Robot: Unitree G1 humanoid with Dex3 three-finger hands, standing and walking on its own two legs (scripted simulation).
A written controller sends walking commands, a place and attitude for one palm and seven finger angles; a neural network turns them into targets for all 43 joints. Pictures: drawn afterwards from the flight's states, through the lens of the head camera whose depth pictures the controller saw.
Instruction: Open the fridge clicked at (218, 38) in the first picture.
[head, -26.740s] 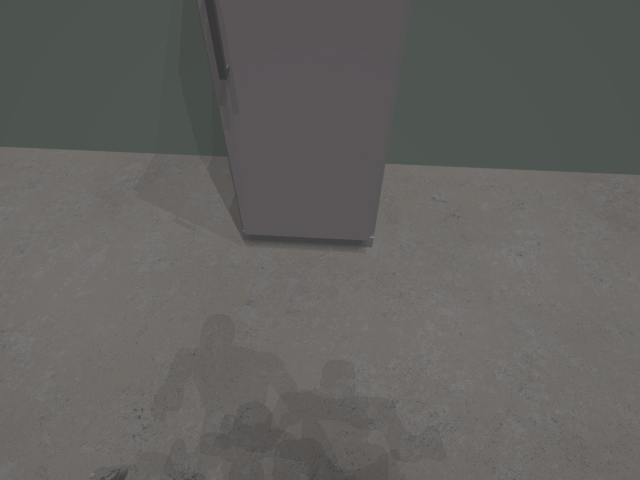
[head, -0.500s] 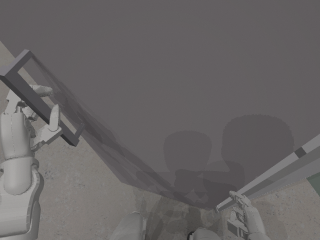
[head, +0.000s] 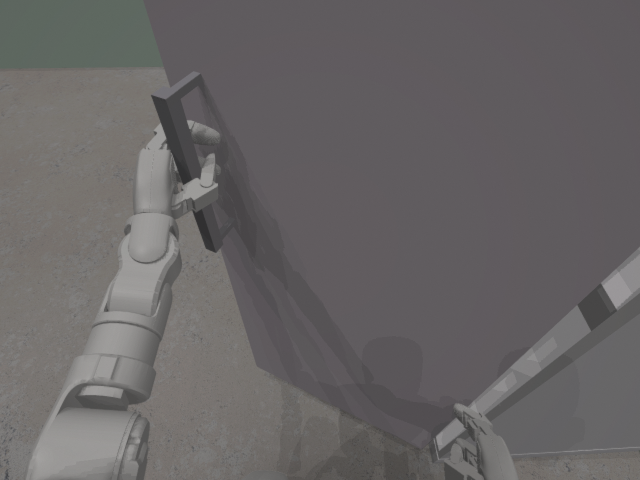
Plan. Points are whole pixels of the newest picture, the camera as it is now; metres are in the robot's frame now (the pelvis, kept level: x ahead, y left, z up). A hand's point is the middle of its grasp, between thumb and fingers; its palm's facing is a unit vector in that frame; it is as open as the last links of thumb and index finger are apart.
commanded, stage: stop walking and hold the door back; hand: left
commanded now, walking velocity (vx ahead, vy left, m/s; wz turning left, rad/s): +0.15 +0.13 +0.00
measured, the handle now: (204, 175) +0.43 +0.22 +0.13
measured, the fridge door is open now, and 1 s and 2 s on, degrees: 61 56 55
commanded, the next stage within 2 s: loosen the grip on the handle in 0.76 s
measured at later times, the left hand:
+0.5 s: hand (223, 169) +0.43 +0.19 +0.15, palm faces +0.23 -0.96 -0.18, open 5.5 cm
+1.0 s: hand (214, 162) +0.43 +0.20 +0.15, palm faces +0.18 -0.97 -0.17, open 6.3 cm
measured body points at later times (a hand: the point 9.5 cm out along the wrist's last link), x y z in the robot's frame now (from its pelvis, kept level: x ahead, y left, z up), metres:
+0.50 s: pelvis -0.01 +0.00 +0.00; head +0.02 -0.01 +0.45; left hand +0.41 +0.24 +0.16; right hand +0.06 -0.26 -0.12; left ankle +0.05 +0.12 -0.73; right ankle +0.00 -0.10 -0.73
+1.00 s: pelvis -0.01 +0.00 +0.00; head +0.01 +0.01 +0.45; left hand +0.42 +0.25 +0.16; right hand +0.12 -0.26 -0.09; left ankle +0.05 +0.12 -0.73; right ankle +0.00 -0.10 -0.73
